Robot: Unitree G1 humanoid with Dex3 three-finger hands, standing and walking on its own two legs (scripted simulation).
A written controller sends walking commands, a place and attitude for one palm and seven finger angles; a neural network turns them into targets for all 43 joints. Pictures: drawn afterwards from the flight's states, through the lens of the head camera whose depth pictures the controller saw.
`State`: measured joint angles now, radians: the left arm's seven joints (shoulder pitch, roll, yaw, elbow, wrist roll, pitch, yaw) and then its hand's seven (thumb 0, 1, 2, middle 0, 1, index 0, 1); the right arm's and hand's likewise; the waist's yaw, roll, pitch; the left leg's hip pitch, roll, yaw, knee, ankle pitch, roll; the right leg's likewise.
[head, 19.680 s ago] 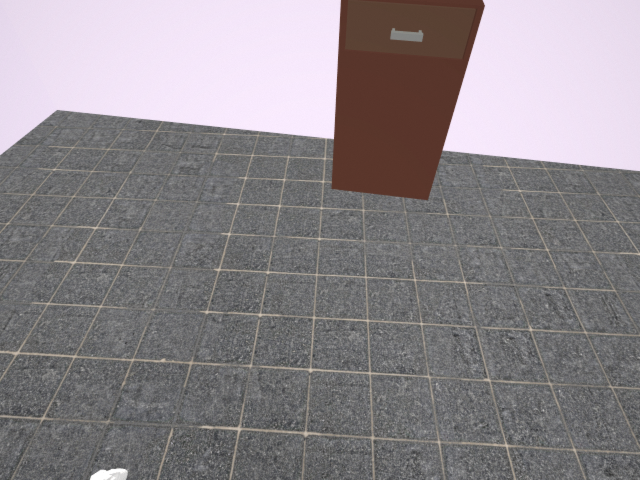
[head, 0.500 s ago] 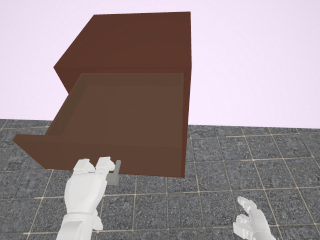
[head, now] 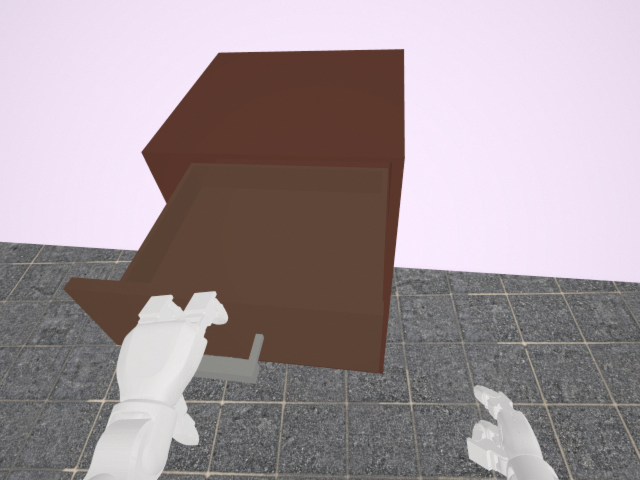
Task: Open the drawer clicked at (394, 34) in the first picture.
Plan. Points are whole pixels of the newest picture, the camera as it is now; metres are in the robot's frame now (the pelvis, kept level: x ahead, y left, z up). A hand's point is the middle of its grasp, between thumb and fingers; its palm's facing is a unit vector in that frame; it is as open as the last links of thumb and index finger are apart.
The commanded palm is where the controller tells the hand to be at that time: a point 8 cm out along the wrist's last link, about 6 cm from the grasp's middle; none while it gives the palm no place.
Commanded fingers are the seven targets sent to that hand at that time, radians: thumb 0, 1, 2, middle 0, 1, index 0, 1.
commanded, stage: lift the hand off the handle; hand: left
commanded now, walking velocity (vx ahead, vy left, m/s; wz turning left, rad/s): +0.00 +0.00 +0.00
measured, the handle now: (221, 353) +0.26 +0.19 -0.01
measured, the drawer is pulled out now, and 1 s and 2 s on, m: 0.30 0.30 0.30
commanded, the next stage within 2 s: draw the hand back to the body in 0.70 s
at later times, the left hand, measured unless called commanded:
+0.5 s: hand (173, 315) +0.24 +0.20 +0.13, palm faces +0.17 -0.13 -0.98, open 13.8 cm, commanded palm +0.19 +0.20 +0.18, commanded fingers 0.00 -0.50 0.30 -0.30 -1.20 -0.30 -1.20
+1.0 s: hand (160, 321) +0.23 +0.20 +0.14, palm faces +0.14 -0.09 -0.99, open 13.8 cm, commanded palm +0.18 +0.20 +0.19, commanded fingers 0.00 -0.50 0.30 -0.30 -1.20 -0.30 -1.20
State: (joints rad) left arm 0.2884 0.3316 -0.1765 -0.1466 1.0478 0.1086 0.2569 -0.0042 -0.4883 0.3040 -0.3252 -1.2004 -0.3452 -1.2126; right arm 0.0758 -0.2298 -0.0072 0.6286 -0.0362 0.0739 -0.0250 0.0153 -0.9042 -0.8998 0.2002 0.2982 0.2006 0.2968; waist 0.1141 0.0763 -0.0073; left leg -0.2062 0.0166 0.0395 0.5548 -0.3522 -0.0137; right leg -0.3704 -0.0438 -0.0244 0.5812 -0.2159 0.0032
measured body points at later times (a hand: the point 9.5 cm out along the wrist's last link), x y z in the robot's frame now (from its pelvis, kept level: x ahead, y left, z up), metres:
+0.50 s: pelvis +0.01 +0.01 +0.01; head +0.01 -0.04 +0.46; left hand +0.23 +0.21 +0.18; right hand +0.26 -0.18 -0.08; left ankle -0.04 +0.13 -0.73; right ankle +0.06 -0.12 -0.73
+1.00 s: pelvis +0.00 -0.01 +0.01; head -0.01 -0.06 +0.46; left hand +0.21 +0.21 +0.19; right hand +0.24 -0.20 -0.09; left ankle -0.04 +0.13 -0.73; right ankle +0.06 -0.12 -0.73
